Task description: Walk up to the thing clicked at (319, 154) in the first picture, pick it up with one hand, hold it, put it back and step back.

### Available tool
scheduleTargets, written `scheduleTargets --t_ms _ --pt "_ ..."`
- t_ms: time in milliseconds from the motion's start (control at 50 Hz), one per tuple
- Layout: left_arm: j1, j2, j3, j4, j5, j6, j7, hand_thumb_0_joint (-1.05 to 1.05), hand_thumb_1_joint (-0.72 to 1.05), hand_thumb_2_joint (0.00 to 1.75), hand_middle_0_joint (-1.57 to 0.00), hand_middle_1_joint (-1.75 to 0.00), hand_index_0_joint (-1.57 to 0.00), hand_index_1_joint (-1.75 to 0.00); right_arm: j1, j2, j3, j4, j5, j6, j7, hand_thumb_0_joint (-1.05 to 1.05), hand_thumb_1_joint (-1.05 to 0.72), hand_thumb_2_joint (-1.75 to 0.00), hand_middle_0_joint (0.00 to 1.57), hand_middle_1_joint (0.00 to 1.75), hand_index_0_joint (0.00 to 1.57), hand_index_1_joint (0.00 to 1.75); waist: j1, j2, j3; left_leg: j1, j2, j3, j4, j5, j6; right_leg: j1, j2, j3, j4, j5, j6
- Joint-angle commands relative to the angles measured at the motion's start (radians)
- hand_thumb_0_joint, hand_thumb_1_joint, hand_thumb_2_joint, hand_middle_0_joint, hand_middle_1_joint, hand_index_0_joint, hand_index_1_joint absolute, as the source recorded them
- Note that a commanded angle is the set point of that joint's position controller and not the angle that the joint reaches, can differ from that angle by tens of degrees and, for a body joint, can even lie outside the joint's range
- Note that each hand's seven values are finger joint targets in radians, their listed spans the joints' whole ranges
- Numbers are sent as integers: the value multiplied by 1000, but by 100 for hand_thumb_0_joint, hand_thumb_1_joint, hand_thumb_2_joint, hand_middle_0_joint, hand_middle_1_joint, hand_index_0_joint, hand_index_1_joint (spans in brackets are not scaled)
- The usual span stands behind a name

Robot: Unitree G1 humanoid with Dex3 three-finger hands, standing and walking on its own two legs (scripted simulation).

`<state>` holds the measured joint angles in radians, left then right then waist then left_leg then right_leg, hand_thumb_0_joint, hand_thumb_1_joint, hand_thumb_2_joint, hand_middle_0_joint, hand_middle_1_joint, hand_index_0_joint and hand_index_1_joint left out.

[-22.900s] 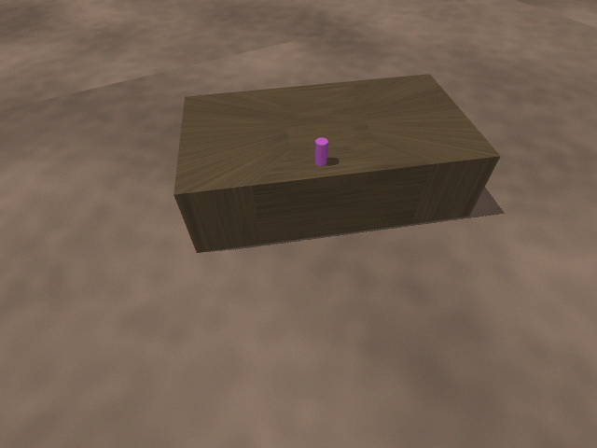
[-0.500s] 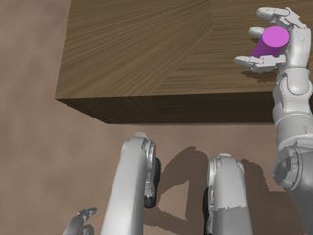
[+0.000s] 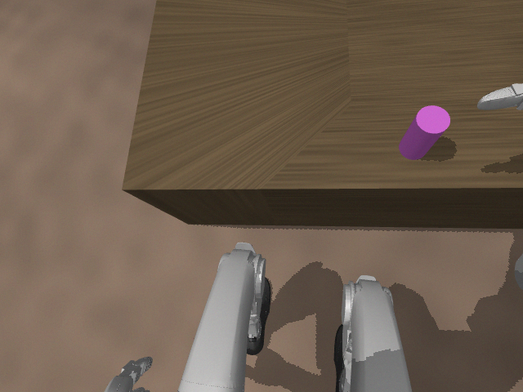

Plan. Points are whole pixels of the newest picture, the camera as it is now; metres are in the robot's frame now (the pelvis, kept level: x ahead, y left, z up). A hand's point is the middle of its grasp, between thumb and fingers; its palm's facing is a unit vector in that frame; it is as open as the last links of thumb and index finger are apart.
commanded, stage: rise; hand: right
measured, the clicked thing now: (421, 134) +0.53 -0.15 -0.10
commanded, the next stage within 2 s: home in 0.04 s
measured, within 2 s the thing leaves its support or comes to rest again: neither
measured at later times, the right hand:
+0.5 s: hand out of the picture +0.50 -0.28 +0.12, palm faces +0.17 +0.90 -0.40, open 17.5 cm
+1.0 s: hand out of the picture +0.30 -0.17 +0.15, palm faces +0.09 +0.95 -0.28, open 17.2 cm
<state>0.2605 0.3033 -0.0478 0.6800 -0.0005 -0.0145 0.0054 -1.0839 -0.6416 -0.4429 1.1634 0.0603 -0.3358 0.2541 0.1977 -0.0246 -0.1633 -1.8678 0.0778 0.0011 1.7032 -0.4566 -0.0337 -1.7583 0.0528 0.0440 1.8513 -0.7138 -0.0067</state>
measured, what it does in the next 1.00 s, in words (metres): rises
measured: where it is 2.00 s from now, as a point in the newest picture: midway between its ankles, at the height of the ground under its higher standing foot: (299, 354)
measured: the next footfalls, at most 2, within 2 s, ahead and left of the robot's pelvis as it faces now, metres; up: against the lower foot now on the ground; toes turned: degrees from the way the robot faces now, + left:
none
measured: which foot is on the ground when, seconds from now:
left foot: down 0.00-1.00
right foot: down 0.00-1.00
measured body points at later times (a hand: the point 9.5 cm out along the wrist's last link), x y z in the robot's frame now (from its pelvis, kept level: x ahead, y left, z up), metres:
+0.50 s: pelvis +0.05 +0.01 +0.16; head +0.19 -0.02 +0.59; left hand +0.08 +0.28 +0.06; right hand +0.49 -0.32 +0.15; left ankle +0.13 +0.15 -0.47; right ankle +0.05 -0.11 -0.47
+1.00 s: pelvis +0.09 +0.02 +0.23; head +0.11 +0.02 +0.68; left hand +0.24 +0.26 +0.13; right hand +0.29 -0.22 +0.17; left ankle +0.13 +0.15 -0.47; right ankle +0.05 -0.11 -0.47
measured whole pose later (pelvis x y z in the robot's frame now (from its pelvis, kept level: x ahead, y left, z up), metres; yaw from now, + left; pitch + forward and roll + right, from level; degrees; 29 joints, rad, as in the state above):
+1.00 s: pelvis +0.09 +0.02 +0.23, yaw +1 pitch +8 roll +1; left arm 0.23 0.21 -0.02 0.56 -0.06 0.02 0.13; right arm 0.24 -0.22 -0.01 0.34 0.04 0.12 -0.13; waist 0.02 -0.04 -0.11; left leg -0.61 0.02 0.04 0.80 -0.33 -0.01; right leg -0.49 -0.02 0.05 0.86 -0.51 0.02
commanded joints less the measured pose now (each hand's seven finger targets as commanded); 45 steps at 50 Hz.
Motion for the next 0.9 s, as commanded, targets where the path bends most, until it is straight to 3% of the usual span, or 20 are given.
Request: scheduleTargets --t_ms 0,20,60,80,100,120,160,200,260,300,320,380,400,420,460,500,540,660,720,880 --pt "205 185 61 -86 -4 33 -5 0 87 91 -21 -32 -21 -32 -315 -312 20 -161 -152 60 -62 0 49 -7 5 6 6 6 -20 -142 -629 638 -34 28 -234 93 63 426 -30 8 -410 255 -2" --pt "208 193 67 -112 -8 41 -12 0 87 91 -21 -32 -21 -32 -331 -259 47 -191 -149 77 -76 0 53 -6 4 6 6 6 -13 -145 -640 646 -34 32 -241 120 68 480 -36 19 -427 294 6" --pt "221 199 78 -119 -6 67 -18 0 87 92 -20 -31 -20 -31 -309 -358 -3 -252 -174 101 -98 0 61 -3 4 5 5 5 -64 -164 -704 754 -40 28 -280 165 69 545 -36 10 -460 351 8" --pt "228 197 77 -115 -7 71 -19 0 87 93 -20 -31 -19 -32 -280 -401 -15 -241 -189 117 -115 0 58 -5 4 6 6 6 -62 -195 -704 776 -43 29 -294 197 71 572 -41 3 -463 409 12" --pt "231 217 90 -136 -9 77 -20 0 88 92 -20 -31 -20 -31 -283 -522 -93 -314 -204 125 -138 0 61 -2 3 5 5 5 -96 -218 -764 842 -45 26 -307 231 70 614 -43 3 -479 461 17" --pt "228 206 83 -153 -9 86 -20 0 88 92 -20 -31 -19 -31 -302 -547 -102 -388 -212 129 -152 0 61 0 3 4 4 4 -101 -243 -817 880 -47 21 -328 253 69 671 -47 -6 -489 490 17" --pt "242 205 97 -138 -12 96 -11 0 90 90 -20 -30 -20 -30 -263 -475 -59 -333 -212 151 -180 0 61 -2 5 4 5 4 -71 -194 -739 912 -55 26 -390 249 68 713 -56 -3 -536 485 13" --pt "229 152 69 -113 -10 95 -1 0 90 90 -20 -30 -20 -30 -206 -323 20 -183 -208 175 -211 0 60 -2 5 4 5 4 -19 -147 -538 888 -63 35 -469 222 67 671 -59 -2 -590 421 7" --pt "231 172 74 -98 -8 90 7 0 90 90 -20 -30 -20 -30 -184 -356 13 -159 -218 194 -259 0 57 -4 5 5 5 5 -44 -193 -508 873 -72 44 -530 212 69 811 -70 22 -663 457 16" --pt "236 182 82 -94 -10 90 11 0 90 90 -20 -30 -20 -30 -120 -296 48 -119 -206 209 -268 0 55 -5 5 5 5 5 -44 -182 -466 893 -73 51 -582 210 68 881 -78 29 -710 463 19" --pt "236 164 75 -89 -10 87 13 0 90 90 -20 -30 -20 -30 -57 -217 84 -43 -195 221 -270 0 57 -4 5 5 5 5 -32 -155 -412 920 -76 54 -612 228 70 871 -78 21 -730 472 17" --pt "244 168 93 -88 -12 85 22 0 90 90 -20 -30 -20 -30 16 -192 99 -100 -174 243 -284 0 56 -5 5 5 5 5 -54 -118 -402 1035 -81 53 -676 281 72 893 -72 3 -787 501 10" --pt "238 155 84 -97 -17 86 19 0 90 90 -20 -30 -20 -30 79 -142 128 -101 -165 255 -283 0 54 -6 5 6 5 6 -64 -122 -388 1053 -82 59 -692 291 72 939 -74 10 -819 526 14" --pt "219 149 77 -119 -20 85 19 0 90 90 -20 -30 -20 -30 234 -119 117 -40 -156 274 -286 0 54 -6 5 6 5 6 -81 -106 -349 1079 -83 66 -709 305 74 946 -75 10 -842 550 15" --pt "212 140 82 -128 -30 81 22 0 90 90 -20 -30 -20 -30 202 -54 174 -195 -132 280 -289 0 51 -8 6 6 6 6 -79 -102 -386 1148 -84 66 -740 342 72 1005 -75 8 -873 580 15" --pt "190 147 90 -139 -37 80 29 0 90 90 -20 -30 -20 -30 328 -86 139 -230 -121 298 -306 0 51 -8 6 6 6 6 -110 -106 -373 1212 -84 70 -769 359 76 1041 -77 10 -914 611 20" --pt "168 137 91 -152 -48 76 42 0 90 90 -20 -30 -20 -30 364 -100 139 -380 -108 300 -323 0 50 -8 6 6 6 6 -131 -109 -382 1297 -80 68 -807 353 72 1064 -73 -3 -954 581 16" --pt "109 94 80 -180 -58 48 93 0 90 90 -20 -30 -20 -30 621 -8 165 -632 -64 319 -389 0 51 -8 6 6 6 6 -158 -110 -309 1441 -74 59 -900 382 70 1156 -57 -33 -1037 582 12" --pt "83 72 77 -180 -49 33 109 0 90 90 -20 -30 -20 -30 756 148 249 -672 -46 337 -394 0 51 -8 6 6 6 6 -143 -93 -188 1415 -79 66 -934 350 68 1180 -60 -30 -1081 558 15" --pt "-36 43 74 -246 -49 -10 126 0 90 90 -20 -30 -20 -30 1161 299 384 -915 -20 402 -394 0 52 -7 6 6 6 6 -171 10 -97 1485 -79 81 -990 349 52 1233 -57 -37 -1127 548 8"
